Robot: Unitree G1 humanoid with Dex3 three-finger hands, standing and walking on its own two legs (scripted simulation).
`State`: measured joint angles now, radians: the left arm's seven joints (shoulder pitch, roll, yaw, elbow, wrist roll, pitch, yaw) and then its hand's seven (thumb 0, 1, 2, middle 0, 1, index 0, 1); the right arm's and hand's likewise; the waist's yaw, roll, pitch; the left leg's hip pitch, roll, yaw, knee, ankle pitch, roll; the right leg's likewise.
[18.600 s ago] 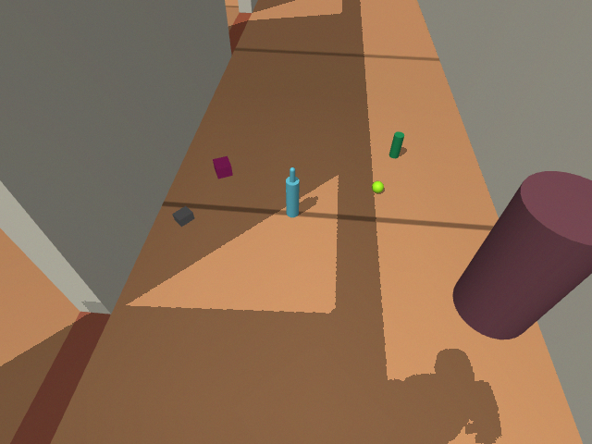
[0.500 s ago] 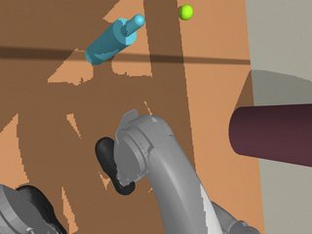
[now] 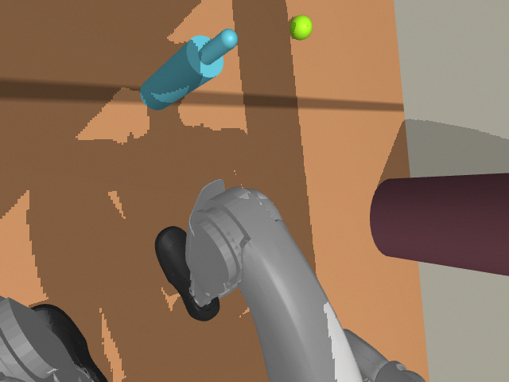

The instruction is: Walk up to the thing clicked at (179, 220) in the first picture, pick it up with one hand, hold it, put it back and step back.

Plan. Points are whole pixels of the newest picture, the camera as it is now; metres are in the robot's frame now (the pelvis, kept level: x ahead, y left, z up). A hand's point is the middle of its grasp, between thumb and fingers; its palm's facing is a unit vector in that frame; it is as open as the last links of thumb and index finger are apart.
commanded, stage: close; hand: left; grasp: from above
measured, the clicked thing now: out of the picture +0.46 +0.40 -0.30
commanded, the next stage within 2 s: settle in 0.74 s
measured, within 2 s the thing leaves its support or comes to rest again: leaves its support in 1.08 s
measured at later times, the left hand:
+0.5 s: hand out of the picture +0.46 +0.39 -0.28, palm faces -0.27 -0.36 -0.89, open 8.7 cm
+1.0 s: hand out of the picture +0.45 +0.38 -0.27, palm faces -0.26 -0.37 -0.89, open 8.5 cm
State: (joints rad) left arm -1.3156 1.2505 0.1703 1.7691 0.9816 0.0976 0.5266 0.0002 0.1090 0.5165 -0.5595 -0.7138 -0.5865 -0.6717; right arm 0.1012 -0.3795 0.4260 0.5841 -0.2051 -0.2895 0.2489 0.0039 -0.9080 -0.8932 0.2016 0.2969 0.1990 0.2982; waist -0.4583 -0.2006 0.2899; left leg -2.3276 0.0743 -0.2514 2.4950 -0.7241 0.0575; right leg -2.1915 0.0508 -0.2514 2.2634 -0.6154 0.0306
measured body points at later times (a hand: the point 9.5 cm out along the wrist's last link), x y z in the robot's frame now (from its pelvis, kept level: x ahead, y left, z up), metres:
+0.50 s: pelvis +0.00 +0.00 +0.00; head +0.32 +0.13 +0.28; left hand +0.47 +0.40 -0.23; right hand +0.03 -0.24 -0.04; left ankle +0.06 +0.12 -0.29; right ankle +0.13 -0.11 -0.29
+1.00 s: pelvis +0.00 +0.00 +0.00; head +0.31 +0.14 +0.28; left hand +0.46 +0.40 -0.22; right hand +0.03 -0.24 -0.04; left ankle +0.06 +0.12 -0.29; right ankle +0.13 -0.11 -0.29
